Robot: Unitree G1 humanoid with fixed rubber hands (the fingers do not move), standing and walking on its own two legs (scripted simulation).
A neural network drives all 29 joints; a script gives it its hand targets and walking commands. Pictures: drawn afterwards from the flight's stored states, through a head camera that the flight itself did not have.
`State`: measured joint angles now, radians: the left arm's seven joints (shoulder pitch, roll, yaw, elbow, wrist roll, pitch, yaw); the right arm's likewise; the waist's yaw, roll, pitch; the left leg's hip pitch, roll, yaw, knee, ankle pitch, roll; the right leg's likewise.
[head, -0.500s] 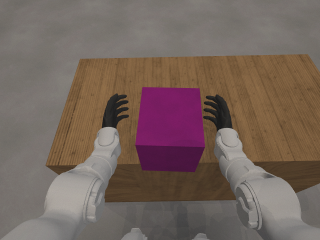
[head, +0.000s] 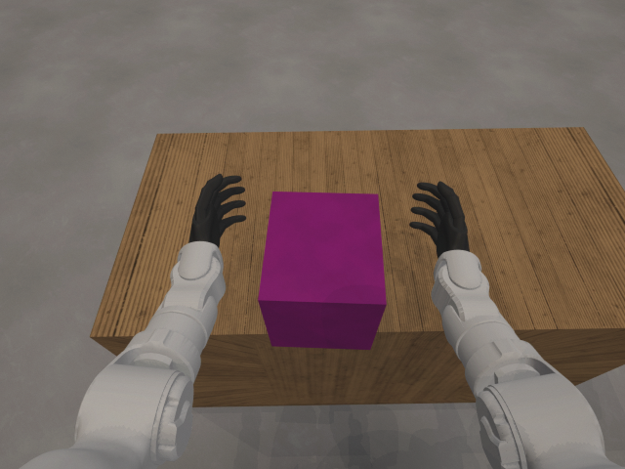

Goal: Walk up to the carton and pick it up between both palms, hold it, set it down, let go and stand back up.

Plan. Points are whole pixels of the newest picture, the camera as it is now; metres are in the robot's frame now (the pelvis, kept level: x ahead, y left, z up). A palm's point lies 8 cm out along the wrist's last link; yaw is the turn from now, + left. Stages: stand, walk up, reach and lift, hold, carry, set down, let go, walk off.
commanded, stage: set down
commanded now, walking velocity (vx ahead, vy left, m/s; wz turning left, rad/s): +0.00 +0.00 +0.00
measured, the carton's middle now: (322, 273) +0.42 +0.03 -0.06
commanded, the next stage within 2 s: none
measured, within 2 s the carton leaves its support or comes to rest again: neither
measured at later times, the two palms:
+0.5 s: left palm (184, 261) +0.36 +0.20 +0.06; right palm (462, 266) +0.37 -0.14 +0.06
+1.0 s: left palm (178, 343) +0.27 +0.19 +0.01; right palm (471, 359) +0.28 -0.16 +0.01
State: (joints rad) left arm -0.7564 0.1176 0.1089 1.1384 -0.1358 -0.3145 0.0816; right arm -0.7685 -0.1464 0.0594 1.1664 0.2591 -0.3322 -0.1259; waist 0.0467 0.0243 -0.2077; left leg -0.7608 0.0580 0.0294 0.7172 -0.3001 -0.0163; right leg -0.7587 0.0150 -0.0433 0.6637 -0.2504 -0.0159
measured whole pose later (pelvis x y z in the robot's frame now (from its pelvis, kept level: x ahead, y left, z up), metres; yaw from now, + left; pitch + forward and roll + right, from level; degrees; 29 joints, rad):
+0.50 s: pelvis +0.01 -0.01 +0.03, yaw +2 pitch +7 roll -1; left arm -0.49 0.13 0.11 0.93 -0.07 -0.23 0.03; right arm -0.50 -0.10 0.08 0.97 0.24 -0.28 -0.13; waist 0.02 -0.02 -0.10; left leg -0.38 0.05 0.01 0.48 -0.22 -0.03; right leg -0.37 0.02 -0.06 0.43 -0.19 -0.03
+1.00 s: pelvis +0.01 +0.00 +0.03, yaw +1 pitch +0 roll -1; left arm -0.12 0.09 0.04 0.72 -0.06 -0.32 0.06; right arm -0.12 -0.07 0.06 0.79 0.14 -0.39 -0.07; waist 0.02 -0.02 0.02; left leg -0.22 0.04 0.03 0.47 -0.24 -0.02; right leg -0.23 0.01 -0.05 0.43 -0.21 -0.02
